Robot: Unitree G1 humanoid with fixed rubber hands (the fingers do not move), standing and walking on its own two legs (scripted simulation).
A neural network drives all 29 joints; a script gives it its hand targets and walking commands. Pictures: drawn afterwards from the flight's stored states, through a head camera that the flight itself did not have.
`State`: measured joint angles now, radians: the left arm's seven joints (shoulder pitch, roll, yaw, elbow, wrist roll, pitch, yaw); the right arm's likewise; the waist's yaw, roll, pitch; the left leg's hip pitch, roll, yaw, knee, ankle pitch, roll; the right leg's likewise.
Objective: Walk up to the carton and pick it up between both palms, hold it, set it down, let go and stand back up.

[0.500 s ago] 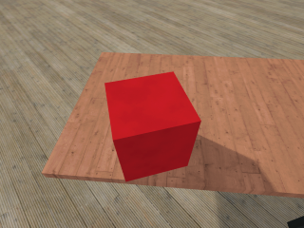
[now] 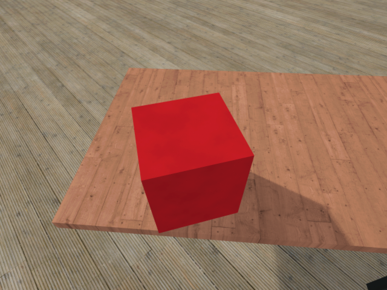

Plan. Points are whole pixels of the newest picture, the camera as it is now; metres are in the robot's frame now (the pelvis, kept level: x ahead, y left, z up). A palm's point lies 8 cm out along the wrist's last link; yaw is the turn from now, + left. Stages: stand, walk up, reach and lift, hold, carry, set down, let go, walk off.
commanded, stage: stand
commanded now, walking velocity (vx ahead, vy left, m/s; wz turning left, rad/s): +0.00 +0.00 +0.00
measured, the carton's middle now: (188, 164) +0.41 +0.02 +0.00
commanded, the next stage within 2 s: walk up in 1.26 s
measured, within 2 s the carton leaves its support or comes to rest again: neither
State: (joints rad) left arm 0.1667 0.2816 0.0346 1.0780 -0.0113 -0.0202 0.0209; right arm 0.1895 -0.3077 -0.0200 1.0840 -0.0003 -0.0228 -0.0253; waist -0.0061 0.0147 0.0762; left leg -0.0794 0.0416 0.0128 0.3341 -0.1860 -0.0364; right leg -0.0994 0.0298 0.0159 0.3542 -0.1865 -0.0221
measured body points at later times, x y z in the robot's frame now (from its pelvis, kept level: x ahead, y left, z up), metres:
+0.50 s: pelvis +0.01 +0.00 +0.00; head +0.02 -0.01 +0.45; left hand +0.08 +0.28 -0.14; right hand +0.05 -0.29 -0.14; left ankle +0.00 +0.14 -0.75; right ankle +0.01 -0.10 -0.75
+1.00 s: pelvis +0.01 -0.01 +0.00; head +0.02 -0.01 +0.45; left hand +0.07 +0.28 -0.14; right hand +0.06 -0.29 -0.14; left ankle +0.00 +0.14 -0.75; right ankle +0.01 -0.10 -0.75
